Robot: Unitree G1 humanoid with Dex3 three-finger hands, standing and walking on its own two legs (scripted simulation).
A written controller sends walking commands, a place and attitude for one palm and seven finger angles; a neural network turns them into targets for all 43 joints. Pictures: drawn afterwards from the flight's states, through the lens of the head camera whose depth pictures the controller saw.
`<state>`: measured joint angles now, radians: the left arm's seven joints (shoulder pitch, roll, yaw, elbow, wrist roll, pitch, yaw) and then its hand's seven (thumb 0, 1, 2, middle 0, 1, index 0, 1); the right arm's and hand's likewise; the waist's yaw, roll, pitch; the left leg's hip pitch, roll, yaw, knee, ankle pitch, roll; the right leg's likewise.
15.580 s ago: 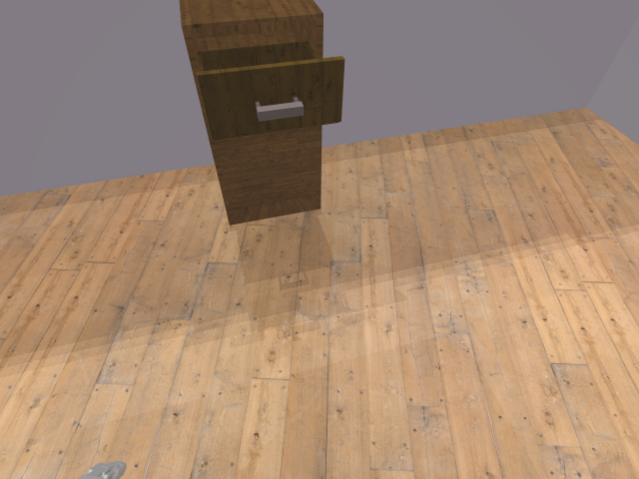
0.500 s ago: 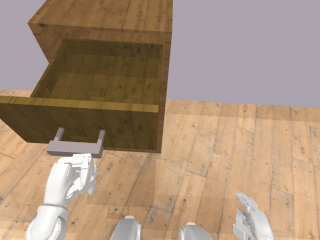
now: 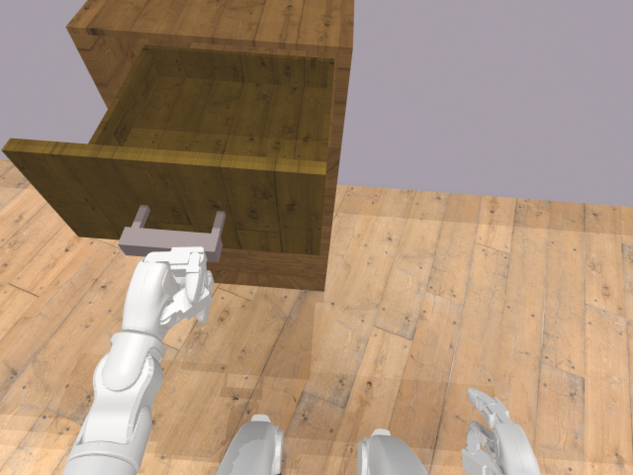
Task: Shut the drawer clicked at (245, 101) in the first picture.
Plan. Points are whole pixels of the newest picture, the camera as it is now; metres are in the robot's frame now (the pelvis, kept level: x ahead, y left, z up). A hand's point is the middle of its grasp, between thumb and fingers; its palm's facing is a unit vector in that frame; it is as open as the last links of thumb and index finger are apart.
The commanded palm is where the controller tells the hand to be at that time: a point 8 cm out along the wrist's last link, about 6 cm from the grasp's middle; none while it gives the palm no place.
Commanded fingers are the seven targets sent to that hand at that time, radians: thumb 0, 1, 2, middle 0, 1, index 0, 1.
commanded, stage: push the drawer shut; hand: left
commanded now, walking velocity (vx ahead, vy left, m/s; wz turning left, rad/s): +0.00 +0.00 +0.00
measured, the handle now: (176, 230) +0.40 +0.20 +0.05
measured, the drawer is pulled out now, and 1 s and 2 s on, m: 0.24 0.11 0.00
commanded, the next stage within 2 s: none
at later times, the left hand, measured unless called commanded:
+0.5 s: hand (220, 246) +0.38 +0.14 +0.04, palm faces -0.05 -1.00 -0.05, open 3.1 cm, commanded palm +0.38 +0.19 +0.05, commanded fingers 0.00 0.90 0.90 -1.40 -1.60 -1.40 -1.60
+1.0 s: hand (226, 207) +0.45 +0.14 +0.05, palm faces -0.05 -1.00 -0.04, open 3.0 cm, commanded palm +0.44 +0.19 +0.05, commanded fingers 0.00 0.90 0.90 -1.40 -1.60 -1.40 -1.60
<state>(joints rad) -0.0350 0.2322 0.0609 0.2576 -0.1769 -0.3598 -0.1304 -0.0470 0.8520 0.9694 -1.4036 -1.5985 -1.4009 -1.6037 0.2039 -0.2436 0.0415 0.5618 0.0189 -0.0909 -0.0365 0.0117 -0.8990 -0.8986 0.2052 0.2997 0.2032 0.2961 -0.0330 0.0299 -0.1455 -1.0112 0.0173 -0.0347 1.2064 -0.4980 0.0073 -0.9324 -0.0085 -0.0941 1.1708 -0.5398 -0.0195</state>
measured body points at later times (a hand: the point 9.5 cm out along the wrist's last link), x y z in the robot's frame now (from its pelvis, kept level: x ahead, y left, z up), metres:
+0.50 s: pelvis +0.00 +0.00 +0.01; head +0.09 +0.01 +0.45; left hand +0.38 +0.20 +0.05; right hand +0.11 -0.25 -0.10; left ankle +0.04 +0.11 -0.64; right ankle +0.02 -0.11 -0.64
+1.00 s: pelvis +0.00 +0.00 +0.00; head +0.11 +0.01 +0.44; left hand +0.44 +0.20 +0.05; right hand +0.07 -0.26 -0.12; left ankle +0.04 +0.11 -0.64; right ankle +0.02 -0.11 -0.64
